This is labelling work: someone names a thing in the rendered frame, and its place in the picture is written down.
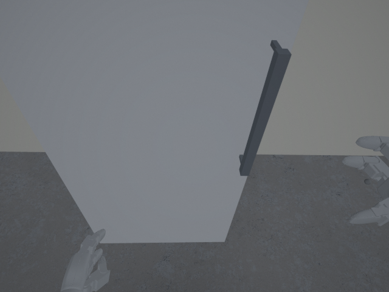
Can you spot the robot right hand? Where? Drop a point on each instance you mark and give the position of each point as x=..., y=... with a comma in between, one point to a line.
x=375, y=169

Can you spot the robot left hand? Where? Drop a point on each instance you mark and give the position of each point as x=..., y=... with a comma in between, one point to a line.
x=82, y=263

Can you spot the handle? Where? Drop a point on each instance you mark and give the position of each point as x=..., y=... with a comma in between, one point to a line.
x=277, y=69

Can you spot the fridge door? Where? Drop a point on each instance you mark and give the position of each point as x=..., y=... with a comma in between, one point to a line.
x=144, y=106

